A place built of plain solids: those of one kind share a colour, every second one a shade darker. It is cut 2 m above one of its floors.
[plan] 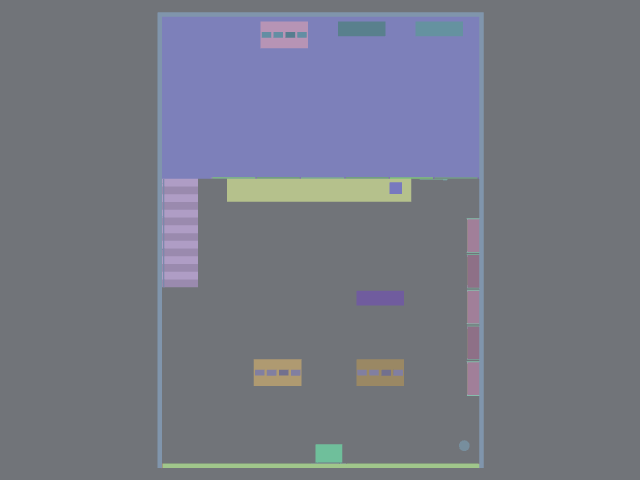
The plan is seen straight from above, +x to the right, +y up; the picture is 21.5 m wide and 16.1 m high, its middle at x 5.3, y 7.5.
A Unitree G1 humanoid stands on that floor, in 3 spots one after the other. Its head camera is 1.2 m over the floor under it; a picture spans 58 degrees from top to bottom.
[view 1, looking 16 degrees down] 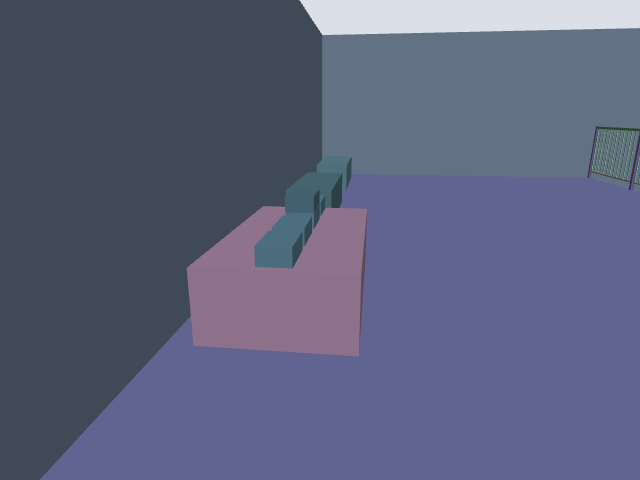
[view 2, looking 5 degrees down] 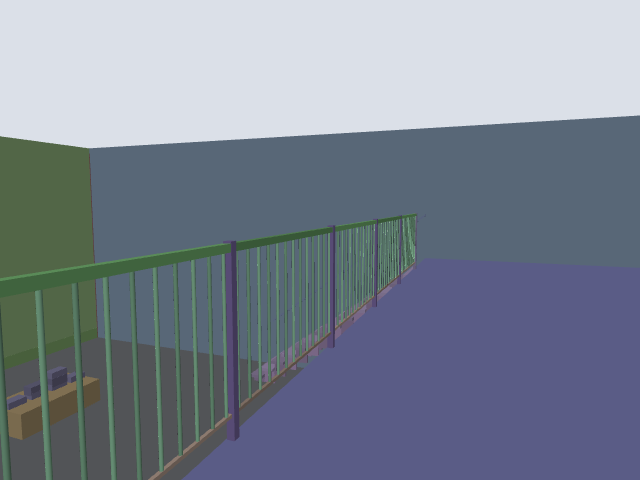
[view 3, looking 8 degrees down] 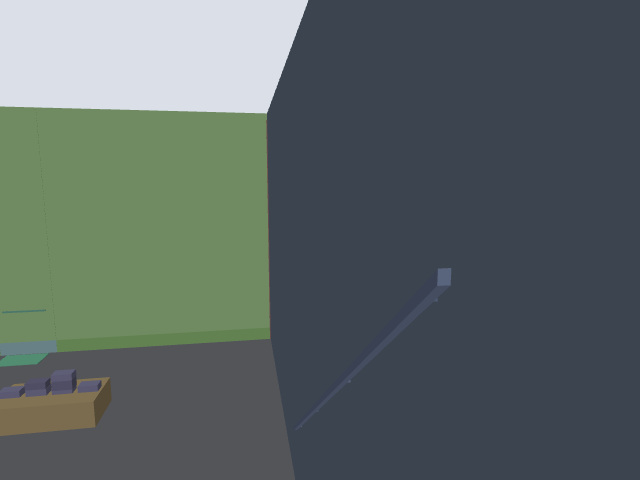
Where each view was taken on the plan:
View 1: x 1.30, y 13.89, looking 7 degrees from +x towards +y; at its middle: upper_plinth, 2.73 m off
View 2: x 9.44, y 10.75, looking -159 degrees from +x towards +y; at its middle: wall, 10.15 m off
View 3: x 0.60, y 10.65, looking -100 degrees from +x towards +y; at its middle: wall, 3.50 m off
